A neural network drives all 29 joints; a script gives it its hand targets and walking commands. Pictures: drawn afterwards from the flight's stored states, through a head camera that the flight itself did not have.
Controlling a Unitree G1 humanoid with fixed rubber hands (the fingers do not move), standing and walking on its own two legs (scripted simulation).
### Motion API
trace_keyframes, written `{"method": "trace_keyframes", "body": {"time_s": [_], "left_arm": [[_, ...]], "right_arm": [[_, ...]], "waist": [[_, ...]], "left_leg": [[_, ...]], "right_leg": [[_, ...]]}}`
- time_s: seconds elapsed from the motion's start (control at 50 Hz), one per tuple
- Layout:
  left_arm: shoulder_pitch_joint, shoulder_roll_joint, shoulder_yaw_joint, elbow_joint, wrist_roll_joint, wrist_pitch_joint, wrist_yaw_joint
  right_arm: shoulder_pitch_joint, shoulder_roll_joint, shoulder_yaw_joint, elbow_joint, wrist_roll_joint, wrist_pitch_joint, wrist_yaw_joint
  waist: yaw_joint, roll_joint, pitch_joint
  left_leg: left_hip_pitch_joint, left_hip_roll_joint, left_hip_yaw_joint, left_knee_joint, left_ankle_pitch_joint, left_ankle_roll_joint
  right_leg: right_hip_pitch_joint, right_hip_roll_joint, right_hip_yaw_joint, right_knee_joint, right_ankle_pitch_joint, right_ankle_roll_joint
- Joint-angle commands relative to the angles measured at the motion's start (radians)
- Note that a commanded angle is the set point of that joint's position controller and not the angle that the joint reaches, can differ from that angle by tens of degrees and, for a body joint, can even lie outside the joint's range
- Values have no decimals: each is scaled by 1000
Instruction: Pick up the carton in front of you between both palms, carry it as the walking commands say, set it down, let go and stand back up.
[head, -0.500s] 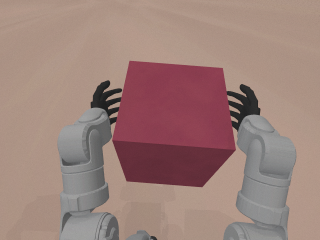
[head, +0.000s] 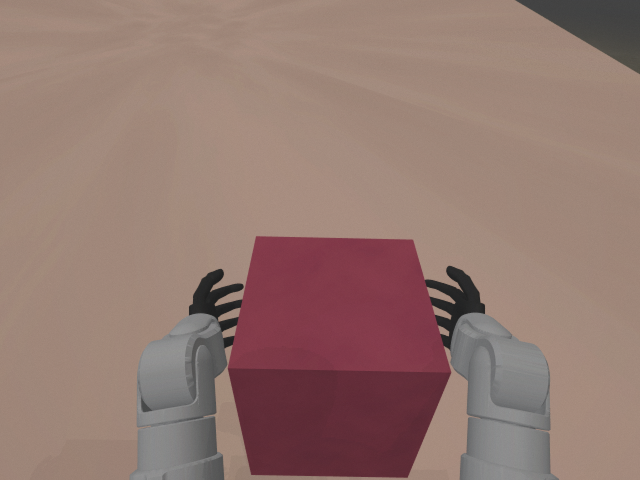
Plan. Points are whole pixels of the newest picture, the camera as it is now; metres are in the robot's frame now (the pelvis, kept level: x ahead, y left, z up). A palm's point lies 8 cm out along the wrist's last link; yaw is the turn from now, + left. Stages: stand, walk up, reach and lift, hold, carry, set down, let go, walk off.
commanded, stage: carry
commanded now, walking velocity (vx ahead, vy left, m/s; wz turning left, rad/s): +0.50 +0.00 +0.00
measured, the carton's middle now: (332, 357) +0.31 +0.01 +0.01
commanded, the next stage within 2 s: none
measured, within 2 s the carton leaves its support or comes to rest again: neither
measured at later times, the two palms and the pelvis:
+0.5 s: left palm (246, 188) +0.54 +0.15 +0.11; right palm (439, 199) +0.52 -0.15 +0.11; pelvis +0.30 +0.02 +0.01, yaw -1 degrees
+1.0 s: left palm (291, 112) +0.82 +0.10 +0.11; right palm (432, 112) +0.84 -0.20 +0.10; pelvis +0.60 -0.06 +0.02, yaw +1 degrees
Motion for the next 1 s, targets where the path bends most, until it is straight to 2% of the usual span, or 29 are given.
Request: {"method": "trace_keyframes", "body": {"time_s": [0.0,0.02,0.06,0.1,0.16,0.18,0.2,0.22,0.24,0.26,0.28,0.3,0.32,0.34,0.38,0.44,0.52,0.58,0.62,0.64,0.66,0.68,0.7,0.72,0.74,0.76,0.8,0.86,0.98], "left_arm": [[-366,-979,-817,-365,-362,-39,-115],[-326,-976,-822,-409,-373,-38,-116],[-212,-926,-811,-449,-371,-27,-119],[-123,-876,-808,-487,-370,-11,-121],[-83,-761,-803,-509,-356,21,-113],[-67,-713,-796,-506,-344,35,-108],[-52,-665,-783,-496,-329,50,-100],[-52,-613,-768,-486,-314,67,-91],[-78,-569,-754,-497,-307,82,-82],[-104,-548,-755,-514,-311,98,-74],[-117,-537,-753,-506,-321,110,-69],[-129,-545,-753,-486,-320,120,-67],[-115,-554,-745,-455,-318,123,-70],[-116,-565,-741,-438,-312,119,-73],[-89,-610,-735,-403,-287,106,-72],[-67,-687,-745,-394,-257,83,-74],[-111,-720,-777,-440,-275,61,-84],[-96,-699,-795,-465,-301,69,-89],[-63,-670,-790,-456,-310,78,-89],[-62,-657,-784,-448,-312,83,-90],[-40,-632,-773,-433,-308,86,-89],[-27,-606,-764,-424,-305,86,-89],[-32,-622,-772,-423,-319,84,-93],[-57,-667,-792,-448,-340,77,-101],[-59,-725,-786,-441,-347,67,-112],[-80,-766,-801,-463,-355,56,-123],[-120,-833,-827,-484,-365,30,-140],[-113,-836,-852,-494,-369,9,-156],[-51,-717,-833,-503,-350,22,-140]], "right_arm": [[-260,965,783,-318,278,-3,82],[-212,964,792,-354,281,-4,79],[-100,927,803,-398,280,2,71],[-14,886,807,-440,272,15,62],[-11,800,815,-488,283,48,56],[-9,760,813,-491,289,63,55],[-4,714,809,-482,293,78,54],[-7,671,800,-469,295,92,53],[-18,616,788,-465,299,105,48],[-19,577,766,-455,300,115,43],[-21,572,754,-446,307,125,38],[-18,563,742,-427,300,133,33],[-24,575,745,-420,299,139,34],[-41,597,756,-419,307,141,43],[-77,639,774,-390,328,134,64],[-92,683,802,-395,341,114,89],[-106,704,821,-434,348,90,96],[-67,684,810,-453,330,97,82],[-44,659,799,-449,309,108,73],[-20,646,793,-437,298,115,67],[-15,626,781,-430,287,124,62],[1,627,783,-433,285,131,60],[-2,626,791,-429,286,131,60],[-19,664,805,-430,298,124,64],[-23,720,813,-429,304,113,74],[-28,765,825,-428,304,98,83],[-36,838,842,-416,298,70,97],[-15,865,848,-419,281,37,100],[10,765,847,-472,278,49,77]], "waist": [[8,-113,-335],[5,-136,-338],[2,-206,-323],[-1,-244,-301],[-8,-232,-220],[-10,-211,-190],[-13,-159,-192],[-24,-100,-188],[-37,41,-173],[-47,257,-176],[-58,244,-153],[-60,183,-102],[-64,82,-70],[-71,46,-48],[-43,78,-51],[-40,121,-69],[-42,118,-48],[-35,96,-43],[-18,70,-69],[-11,39,-113],[14,-94,-166],[9,-352,-227],[1,-341,-205],[3,-238,-200],[1,-172,-213],[-1,-106,-211],[-6,-114,-223],[-8,-140,-188],[-8,-148,-44]], "left_leg": [[-489,-7,-24,190,-54,-4],[-449,-4,-13,117,-30,-4],[-375,-21,28,5,64,0],[-299,-47,79,-113,176,7],[-169,-78,165,-260,299,10],[-98,-84,188,-283,316,14],[24,-81,178,-275,281,35],[156,-32,125,-269,231,64],[285,101,-97,-312,137,126],[383,286,-453,-403,153,228],[397,351,-519,-426,279,288],[338,371,-524,-449,335,298],[273,352,-458,-453,336,275],[215,313,-364,-473,292,237],[136,268,-247,-542,181,182],[98,223,-89,-594,91,141],[126,184,13,-567,176,120],[117,168,74,-501,186,99],[96,131,135,-350,309,70],[49,96,175,-196,404,45],[-98,44,185,63,351,10],[-307,-55,138,314,57,-20],[-463,-54,26,462,-79,10],[-505,1,-10,533,-76,18],[-498,22,-18,536,-42,21],[-468,48,-34,497,17,22],[-401,62,-37,366,115,26],[-419,63,7,257,229,23],[-454,47,82,-3,378,6]], "right_leg": [[675,-334,417,-175,298,-139],[645,-311,363,-195,250,-119],[595,-267,265,-201,267,-79],[563,-228,166,-181,287,-49],[470,-202,78,-151,173,-23],[410,-192,57,-121,116,-11],[337,-172,33,-38,110,6],[229,-150,1,64,107,29],[40,-89,-28,243,25,65],[-180,15,-19,477,-218,98],[-293,-4,85,633,-444,73],[-337,-37,138,688,-473,56],[-319,-66,160,661,-452,33],[-300,-80,150,610,-405,35],[-223,-100,139,463,-320,45],[-122,-77,57,266,-182,57],[-53,-34,-4,76,-7,56],[50,-21,-47,-1,51,59],[188,9,-79,-35,-9,48],[320,13,-68,-45,-74,30],[485,-116,149,-112,-186,-13],[614,-341,562,-241,-272,-113],[650,-388,664,-278,-157,-161],[642,-391,613,-260,-18,-161],[612,-360,524,-233,84,-133],[562,-337,436,-236,97,-98],[488,-307,331,-287,1,-66],[464,-274,225,-350,-79,-68],[482,-236,98,-381,24,-80]]}}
